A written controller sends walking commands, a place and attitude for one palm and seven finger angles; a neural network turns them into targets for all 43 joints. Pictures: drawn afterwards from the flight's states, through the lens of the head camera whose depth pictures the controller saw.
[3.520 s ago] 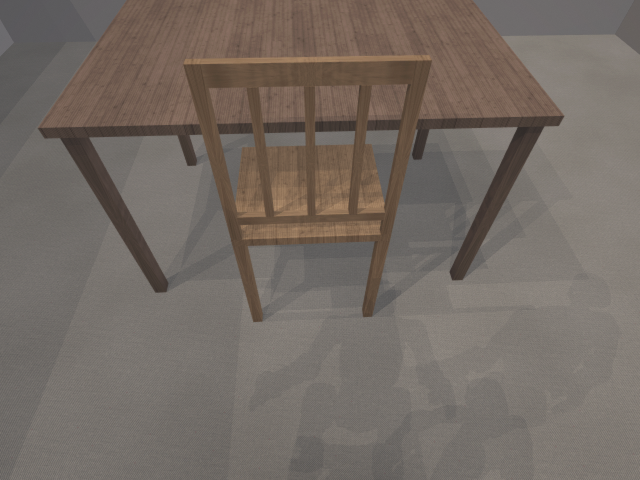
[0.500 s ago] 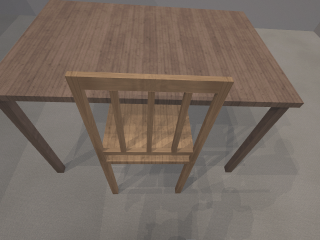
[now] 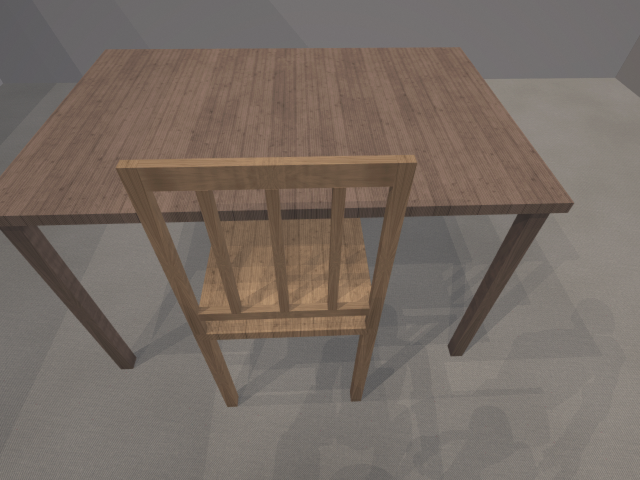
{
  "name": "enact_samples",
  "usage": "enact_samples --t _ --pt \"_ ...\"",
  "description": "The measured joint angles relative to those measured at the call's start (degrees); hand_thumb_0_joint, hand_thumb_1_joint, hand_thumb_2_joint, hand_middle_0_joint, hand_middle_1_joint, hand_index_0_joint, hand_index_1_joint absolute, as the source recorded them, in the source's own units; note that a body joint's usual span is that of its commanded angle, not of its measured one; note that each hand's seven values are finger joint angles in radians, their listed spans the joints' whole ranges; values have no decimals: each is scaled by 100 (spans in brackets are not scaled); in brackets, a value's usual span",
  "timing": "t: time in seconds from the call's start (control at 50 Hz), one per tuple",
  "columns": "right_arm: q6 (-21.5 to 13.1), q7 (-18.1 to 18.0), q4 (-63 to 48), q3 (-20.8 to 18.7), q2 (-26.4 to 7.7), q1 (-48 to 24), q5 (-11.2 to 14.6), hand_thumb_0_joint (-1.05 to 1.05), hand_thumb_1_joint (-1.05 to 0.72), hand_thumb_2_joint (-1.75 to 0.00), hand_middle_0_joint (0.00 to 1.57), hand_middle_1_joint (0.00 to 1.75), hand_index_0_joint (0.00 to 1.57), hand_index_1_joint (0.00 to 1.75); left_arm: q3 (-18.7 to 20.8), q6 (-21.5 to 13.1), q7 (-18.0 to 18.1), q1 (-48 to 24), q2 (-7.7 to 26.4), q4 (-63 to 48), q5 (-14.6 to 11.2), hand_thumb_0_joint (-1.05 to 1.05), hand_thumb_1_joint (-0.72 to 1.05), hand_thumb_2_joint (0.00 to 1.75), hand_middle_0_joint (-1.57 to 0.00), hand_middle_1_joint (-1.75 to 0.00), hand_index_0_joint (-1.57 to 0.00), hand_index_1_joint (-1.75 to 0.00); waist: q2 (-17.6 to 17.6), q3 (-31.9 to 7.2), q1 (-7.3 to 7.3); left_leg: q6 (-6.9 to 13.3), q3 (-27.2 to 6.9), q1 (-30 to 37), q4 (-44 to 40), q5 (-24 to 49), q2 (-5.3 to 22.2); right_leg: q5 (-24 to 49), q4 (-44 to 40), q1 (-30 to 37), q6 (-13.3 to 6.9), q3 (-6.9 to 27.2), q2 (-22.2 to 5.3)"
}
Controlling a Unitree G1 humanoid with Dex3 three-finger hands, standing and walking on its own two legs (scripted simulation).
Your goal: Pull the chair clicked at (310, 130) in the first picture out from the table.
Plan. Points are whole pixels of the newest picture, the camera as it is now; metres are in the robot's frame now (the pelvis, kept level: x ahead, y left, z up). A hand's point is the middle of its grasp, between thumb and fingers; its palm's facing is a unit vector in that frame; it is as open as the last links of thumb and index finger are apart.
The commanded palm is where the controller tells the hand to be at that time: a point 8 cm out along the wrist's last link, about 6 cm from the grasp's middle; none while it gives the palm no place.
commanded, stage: come to a stop and stand still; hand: left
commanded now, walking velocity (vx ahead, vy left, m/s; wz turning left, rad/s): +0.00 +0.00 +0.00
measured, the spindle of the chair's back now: (279, 257) +0.50 +0.10 -0.06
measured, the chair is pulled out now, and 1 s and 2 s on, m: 0.00 0.00 0.00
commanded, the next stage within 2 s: look again from close up in 0.68 s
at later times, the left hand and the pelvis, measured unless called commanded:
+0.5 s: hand out of the picture -0.01 +0.14 -0.18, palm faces +0.05 -0.98 -0.17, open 7.3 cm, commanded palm none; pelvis +0.03 -0.01 +0.00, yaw +0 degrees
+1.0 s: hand out of the picture +0.05 +0.17 -0.18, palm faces +0.02 -0.97 -0.26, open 7.3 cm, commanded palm none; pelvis +0.04 -0.01 -0.01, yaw +1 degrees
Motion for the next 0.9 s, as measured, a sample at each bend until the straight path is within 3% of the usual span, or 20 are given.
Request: enact_samples --t 0.32,0.78,0.9 --pt "-146 -64 -30 65 293 -63 13 0 -91 -90 19 30 20 30 41 -83 53 16 -144 52 -1 0 91 90 -20 -30 -20 -30 -6 7 45 -65 -30 12 127 -205 34 -128 -36 93 -59 -16 38" --pt "-162 -133 -147 78 -34 -523 5 1 -93 -90 19 30 20 30 56 -98 52 -87 4 63 24 0 91 90 -20 -30 -20 -30 -96 28 127 -117 -23 205 185 -476 21 -275 -207 392 -78 -3 26" --pt "-248 4 -713 -82 -148 -526 -43 0 -93 -90 19 30 20 30 -33 -189 63 -146 103 -460 35 0 91 90 -20 -30 -20 -30 135 155 81 -90 -101 -244 736 -705 62 -485 236 25 -93 -75 58"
